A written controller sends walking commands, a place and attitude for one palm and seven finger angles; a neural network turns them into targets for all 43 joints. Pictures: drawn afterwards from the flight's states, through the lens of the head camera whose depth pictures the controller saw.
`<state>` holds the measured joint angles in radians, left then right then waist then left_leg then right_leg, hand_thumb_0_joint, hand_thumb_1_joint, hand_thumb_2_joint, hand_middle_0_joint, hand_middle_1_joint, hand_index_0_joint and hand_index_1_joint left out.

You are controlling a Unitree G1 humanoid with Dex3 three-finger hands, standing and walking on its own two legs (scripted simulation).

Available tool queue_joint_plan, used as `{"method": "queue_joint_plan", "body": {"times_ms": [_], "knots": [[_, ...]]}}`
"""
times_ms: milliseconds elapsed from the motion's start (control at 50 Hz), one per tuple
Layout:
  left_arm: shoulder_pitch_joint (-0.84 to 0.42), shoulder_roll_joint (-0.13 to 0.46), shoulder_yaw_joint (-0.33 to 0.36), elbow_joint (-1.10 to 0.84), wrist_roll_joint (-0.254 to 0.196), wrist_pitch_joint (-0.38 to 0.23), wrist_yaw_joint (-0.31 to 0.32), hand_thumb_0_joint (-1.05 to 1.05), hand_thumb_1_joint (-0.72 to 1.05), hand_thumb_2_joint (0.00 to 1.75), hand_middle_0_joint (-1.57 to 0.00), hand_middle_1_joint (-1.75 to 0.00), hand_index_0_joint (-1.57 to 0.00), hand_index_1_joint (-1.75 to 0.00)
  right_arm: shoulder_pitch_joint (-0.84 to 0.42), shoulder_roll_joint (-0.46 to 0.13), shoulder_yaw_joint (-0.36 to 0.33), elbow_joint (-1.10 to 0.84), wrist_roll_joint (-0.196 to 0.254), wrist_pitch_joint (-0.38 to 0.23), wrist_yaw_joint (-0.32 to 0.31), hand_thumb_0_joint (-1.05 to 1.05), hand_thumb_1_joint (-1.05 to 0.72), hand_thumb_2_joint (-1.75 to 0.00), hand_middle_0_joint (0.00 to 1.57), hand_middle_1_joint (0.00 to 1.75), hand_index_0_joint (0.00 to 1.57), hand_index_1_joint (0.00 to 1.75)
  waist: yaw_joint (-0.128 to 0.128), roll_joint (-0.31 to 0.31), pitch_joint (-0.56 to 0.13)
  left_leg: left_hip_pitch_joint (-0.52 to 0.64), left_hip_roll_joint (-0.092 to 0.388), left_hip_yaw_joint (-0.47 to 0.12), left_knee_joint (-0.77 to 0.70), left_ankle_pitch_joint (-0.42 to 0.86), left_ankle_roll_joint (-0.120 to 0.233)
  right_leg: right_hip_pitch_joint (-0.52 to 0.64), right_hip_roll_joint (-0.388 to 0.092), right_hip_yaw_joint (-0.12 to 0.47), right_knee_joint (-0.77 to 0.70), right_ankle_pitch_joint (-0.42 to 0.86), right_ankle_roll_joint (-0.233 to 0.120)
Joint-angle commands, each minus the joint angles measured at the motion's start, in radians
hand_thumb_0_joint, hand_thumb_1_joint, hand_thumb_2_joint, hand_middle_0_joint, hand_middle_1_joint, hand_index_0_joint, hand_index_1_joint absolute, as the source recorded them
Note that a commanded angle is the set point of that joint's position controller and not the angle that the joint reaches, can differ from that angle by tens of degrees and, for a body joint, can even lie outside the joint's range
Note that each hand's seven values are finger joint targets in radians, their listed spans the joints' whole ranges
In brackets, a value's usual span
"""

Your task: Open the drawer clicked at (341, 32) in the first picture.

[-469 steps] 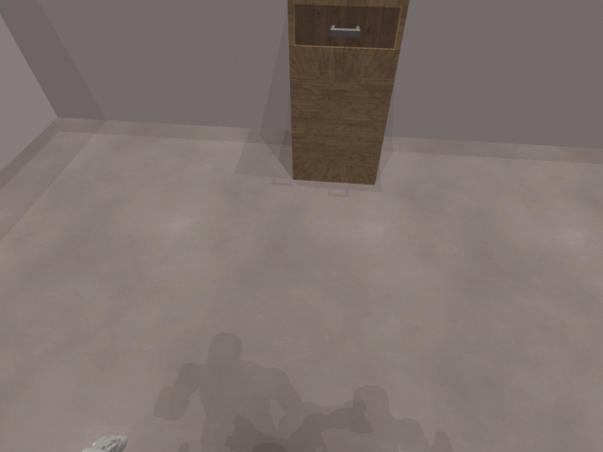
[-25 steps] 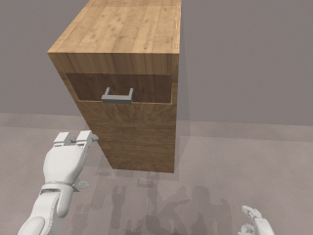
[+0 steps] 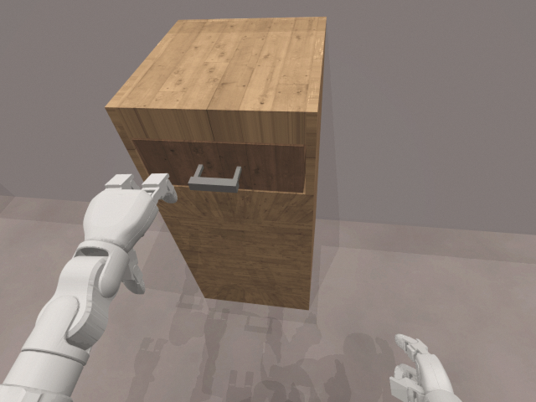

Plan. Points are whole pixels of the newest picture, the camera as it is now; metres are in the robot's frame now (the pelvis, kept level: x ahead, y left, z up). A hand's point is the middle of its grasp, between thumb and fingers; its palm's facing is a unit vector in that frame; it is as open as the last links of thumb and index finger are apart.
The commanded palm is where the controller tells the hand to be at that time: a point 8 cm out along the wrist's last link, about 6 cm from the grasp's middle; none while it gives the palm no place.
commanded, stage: raise the hand with hooked fingers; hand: left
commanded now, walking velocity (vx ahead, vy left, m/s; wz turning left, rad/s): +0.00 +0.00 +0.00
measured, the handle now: (216, 177) +0.54 +0.21 -0.02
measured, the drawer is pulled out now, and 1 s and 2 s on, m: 0.00 0.00 0.00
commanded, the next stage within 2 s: move the hooked fingers above the handle in 0.36 s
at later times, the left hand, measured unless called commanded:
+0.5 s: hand (143, 238) +0.30 +0.24 +0.09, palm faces +0.04 -0.05 -1.00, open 13.8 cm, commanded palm +0.28 +0.24 +0.15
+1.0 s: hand (173, 214) +0.37 +0.22 +0.07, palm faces -0.02 -0.03 -1.00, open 13.8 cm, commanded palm +0.35 +0.23 +0.13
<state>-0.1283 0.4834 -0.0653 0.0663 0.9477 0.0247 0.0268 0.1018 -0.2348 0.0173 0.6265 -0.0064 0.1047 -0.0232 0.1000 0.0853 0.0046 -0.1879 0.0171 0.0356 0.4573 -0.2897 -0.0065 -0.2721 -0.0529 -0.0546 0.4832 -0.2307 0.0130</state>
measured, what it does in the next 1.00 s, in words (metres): stands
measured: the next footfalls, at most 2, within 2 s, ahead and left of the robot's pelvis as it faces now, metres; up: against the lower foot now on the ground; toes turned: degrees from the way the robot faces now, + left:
none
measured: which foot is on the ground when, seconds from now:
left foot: down 0.00-1.00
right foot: down 0.00-1.00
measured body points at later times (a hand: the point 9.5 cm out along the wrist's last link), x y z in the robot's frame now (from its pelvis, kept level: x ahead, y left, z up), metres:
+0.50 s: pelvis -0.01 +0.00 +0.00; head +0.02 -0.03 +0.45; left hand +0.30 +0.24 +0.14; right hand +0.18 -0.22 -0.12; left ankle -0.03 +0.12 -0.74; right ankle +0.01 -0.13 -0.74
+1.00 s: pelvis -0.01 +0.00 +0.00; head +0.03 -0.03 +0.44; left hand +0.36 +0.22 +0.12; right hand +0.13 -0.25 -0.13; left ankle -0.03 +0.12 -0.74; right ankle +0.01 -0.13 -0.74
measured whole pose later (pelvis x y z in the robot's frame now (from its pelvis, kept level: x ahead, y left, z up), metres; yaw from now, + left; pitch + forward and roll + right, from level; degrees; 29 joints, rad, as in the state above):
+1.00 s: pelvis -0.01 +0.00 +0.00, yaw -1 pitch +5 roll +1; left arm -0.39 0.45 -0.11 0.42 1.00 -0.06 0.10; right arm 0.20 -0.26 -0.04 0.66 0.01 0.09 -0.03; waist 0.05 0.06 -0.02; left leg -0.29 0.01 0.05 0.49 -0.29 0.00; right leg -0.38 -0.06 -0.04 0.51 -0.22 0.01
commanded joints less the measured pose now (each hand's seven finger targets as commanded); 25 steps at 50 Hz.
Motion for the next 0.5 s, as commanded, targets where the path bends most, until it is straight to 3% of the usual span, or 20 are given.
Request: {"method": "queue_joint_plan", "body": {"times_ms": [0, 40, 120, 200, 300, 360, 440, 480], "knots": [[-0.210, 0.188, 0.148, -0.146, -0.028, -0.020, 0.011, 0.00, -0.50, 0.30, -0.30, -1.20, -0.30, -1.20, -0.091, -0.120, -0.054, -0.148, 0.004, -0.041, -0.002, 0.00, -0.90, -0.90, 0.20, 0.30, 0.20, 0.30, -0.009, -0.084, -0.251, -0.010, -0.044, 0.009, -0.057, 0.386, 0.022, 0.214, 0.051, 0.017, -0.037, 0.330, -0.046], [-0.188, 0.186, 0.147, -0.152, -0.038, -0.034, 0.000, 0.00, -0.50, 0.30, -0.30, -1.20, -0.30, -1.20, -0.080, -0.124, -0.058, -0.150, 0.002, -0.038, 0.003, 0.00, -0.90, -0.90, 0.20, 0.30, 0.20, 0.30, -0.004, -0.119, -0.246, -0.023, -0.044, 0.014, -0.063, 0.370, 0.025, 0.220, 0.047, 0.017, -0.038, 0.323, -0.043], [-0.212, 0.216, 0.180, -0.224, -0.029, -0.074, 0.025, 0.00, -0.50, 0.30, -0.30, -1.20, -0.30, -1.20, -0.080, -0.127, -0.063, -0.158, -0.003, -0.042, 0.008, 0.00, -0.90, -0.90, 0.20, 0.30, 0.20, 0.30, 0.004, -0.076, -0.291, -0.015, -0.047, 0.010, -0.062, 0.366, 0.024, 0.227, 0.043, 0.024, -0.032, 0.311, -0.046], [-0.219, 0.234, 0.215, -0.226, -0.028, -0.091, 0.077, 0.00, -0.50, 0.30, -0.30, -1.20, -0.30, -1.20, -0.074, -0.128, -0.072, -0.151, 0.002, -0.048, 0.007, 0.00, -0.90, -0.90, 0.20, 0.30, 0.20, 0.30, 0.001, -0.079, -0.290, -0.022, -0.047, 0.009, -0.061, 0.349, 0.023, 0.208, 0.047, 0.025, -0.035, 0.285, -0.045], [-0.256, 0.225, 0.196, -0.217, -0.009, -0.065, 0.124, 0.00, -0.50, 0.30, -0.30, -1.20, -0.30, -1.20, -0.076, -0.128, -0.076, -0.142, 0.009, -0.054, 0.006, 0.00, -0.90, -0.90, 0.20, 0.30, 0.20, 0.30, -0.004, -0.040, -0.299, -0.010, -0.046, 0.007, -0.066, 0.332, 0.019, 0.189, 0.049, 0.020, -0.034, 0.241, -0.050], [-0.248, 0.191, 0.150, -0.181, -0.006, -0.036, 0.115, 0.00, -0.50, 0.30, -0.30, -1.20, -0.30, -1.20, -0.084, -0.126, -0.073, -0.137, 0.012, -0.051, 0.004, 0.00, -0.90, -0.90, 0.20, 0.30, 0.20, 0.30, -0.011, -0.042, -0.264, -0.014, -0.046, 0.012, -0.076, 0.303, 0.021, 0.170, 0.050, 0.015, -0.042, 0.210, -0.049], [-0.249, 0.199, 0.143, -0.191, -0.005, -0.024, 0.085, 0.00, -0.50, 0.30, -0.30, -1.20, -0.30, -1.20, -0.088, -0.127, -0.068, -0.142, 0.009, -0.048, 0.000, 0.00, -0.90, -0.90, 0.20, 0.30, 0.20, 0.30, -0.009, -0.063, -0.264, -0.008, -0.043, 0.008, -0.084, 0.305, 0.023, 0.183, 0.053, 0.010, -0.044, 0.208, -0.049], [-0.306, 0.173, 0.108, -0.166, -0.002, -0.027, 0.075, 0.00, -0.50, 0.30, -0.30, -1.20, -0.30, -1.20, -0.084, -0.126, -0.063, -0.136, 0.010, -0.047, -0.004, 0.00, -0.90, -0.90, 0.20, 0.30, 0.20, 0.30, -0.026, -0.074, -0.244, -0.013, -0.044, 0.009, -0.084, 0.276, 0.022, 0.155, 0.053, 0.009, -0.051, 0.185, -0.046]]}}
